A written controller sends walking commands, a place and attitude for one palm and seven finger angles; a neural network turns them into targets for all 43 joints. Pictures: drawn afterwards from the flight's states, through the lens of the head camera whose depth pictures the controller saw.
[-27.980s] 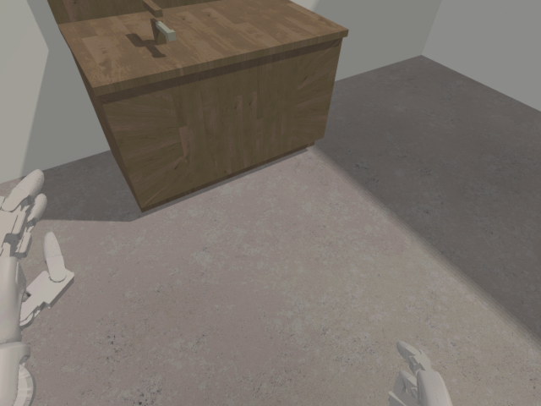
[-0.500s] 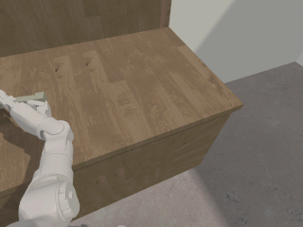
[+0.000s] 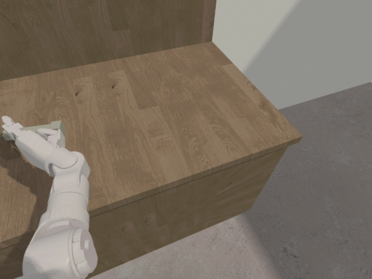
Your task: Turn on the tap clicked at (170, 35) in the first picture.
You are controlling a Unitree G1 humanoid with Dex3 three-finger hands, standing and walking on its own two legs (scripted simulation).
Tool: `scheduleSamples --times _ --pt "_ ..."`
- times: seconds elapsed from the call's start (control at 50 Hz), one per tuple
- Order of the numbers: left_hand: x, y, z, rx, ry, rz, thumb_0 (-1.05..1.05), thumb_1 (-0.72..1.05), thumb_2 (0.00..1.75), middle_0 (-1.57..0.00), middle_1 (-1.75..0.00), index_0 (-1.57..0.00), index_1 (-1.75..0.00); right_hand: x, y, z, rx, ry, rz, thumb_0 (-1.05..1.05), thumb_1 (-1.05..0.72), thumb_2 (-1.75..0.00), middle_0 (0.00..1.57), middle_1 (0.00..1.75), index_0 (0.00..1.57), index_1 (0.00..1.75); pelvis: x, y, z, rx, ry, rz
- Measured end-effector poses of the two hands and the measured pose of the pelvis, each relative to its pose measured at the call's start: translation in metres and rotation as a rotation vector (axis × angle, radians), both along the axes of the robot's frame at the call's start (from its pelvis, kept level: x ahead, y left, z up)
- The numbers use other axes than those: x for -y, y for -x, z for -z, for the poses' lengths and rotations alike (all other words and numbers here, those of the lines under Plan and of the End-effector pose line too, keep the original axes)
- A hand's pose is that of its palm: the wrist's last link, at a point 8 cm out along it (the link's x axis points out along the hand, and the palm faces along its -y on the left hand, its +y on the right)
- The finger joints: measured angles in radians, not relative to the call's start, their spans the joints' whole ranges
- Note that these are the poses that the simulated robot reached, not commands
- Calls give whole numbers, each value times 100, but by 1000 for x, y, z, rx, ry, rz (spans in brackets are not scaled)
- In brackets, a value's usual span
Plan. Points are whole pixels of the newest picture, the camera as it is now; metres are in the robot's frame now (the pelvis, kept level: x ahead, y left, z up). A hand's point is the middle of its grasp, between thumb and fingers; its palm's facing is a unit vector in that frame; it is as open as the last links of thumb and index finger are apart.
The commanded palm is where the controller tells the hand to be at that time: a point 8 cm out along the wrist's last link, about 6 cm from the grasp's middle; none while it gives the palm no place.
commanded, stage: lift the hand up off the lever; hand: left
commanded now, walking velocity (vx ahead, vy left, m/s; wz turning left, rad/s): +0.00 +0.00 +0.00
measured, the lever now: (57, 128) +0.48 +0.33 +0.04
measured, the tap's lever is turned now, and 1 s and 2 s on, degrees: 79 79 79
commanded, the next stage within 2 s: draw the hand back beside the body in 0.66 s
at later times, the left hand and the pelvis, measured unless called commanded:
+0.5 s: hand (51, 136) +0.39 +0.29 +0.10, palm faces +0.87 -0.49 -0.04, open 7.8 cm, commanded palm +0.34 +0.29 +0.11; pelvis +0.00 +0.01 +0.01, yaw +0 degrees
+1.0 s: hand (66, 134) +0.37 +0.24 +0.13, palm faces +0.48 -0.87 -0.11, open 7.8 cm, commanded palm +0.31 +0.29 +0.13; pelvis +0.00 +0.00 +0.01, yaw -4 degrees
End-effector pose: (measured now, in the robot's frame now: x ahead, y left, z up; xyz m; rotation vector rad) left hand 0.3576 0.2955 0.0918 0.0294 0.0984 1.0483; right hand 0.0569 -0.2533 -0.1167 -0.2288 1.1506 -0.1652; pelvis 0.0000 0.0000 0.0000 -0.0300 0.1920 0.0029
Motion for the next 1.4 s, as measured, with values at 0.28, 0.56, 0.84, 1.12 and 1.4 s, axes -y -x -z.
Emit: scheduleSamples --times 0.28,0.56,0.84,1.12,1.4 --pt "-6 7 -18 48 -32 -9 2 89 90 -15 -15 -15 -15 -7 -21 -7 62 -15 5 0 -91 -90 20 30 20 30 -4 -8 -4 24 -2 12" --pt "-1 25 -20 31 -2 -12 2 90 90 -15 -15 -15 -15 -17 -48 -15 151 -22 -56 0 -91 -90 20 30 20 30 -6 1 -7 54 -4 -1" --pt "3 19 -24 16 -50 134 2 90 90 -15 -15 -15 -15 -12 -33 -15 142 -9 -28 0 -91 -90 20 30 20 30 -3 8 -7 59 -8 11" --pt "-14 74 -34 -103 -188 620 2 89 90 -17 -18 -17 -18 1 -20 -40 256 0 115 1 -91 -90 20 30 20 30 -4 3 -22 188 -12 72" --pt "14 114 -69 50 -273 732 2 89 90 -18 -22 -18 -22 -31 -95 -70 476 -34 -54 1 -91 -90 20 30 20 30 -10 12 -30 254 -20 46"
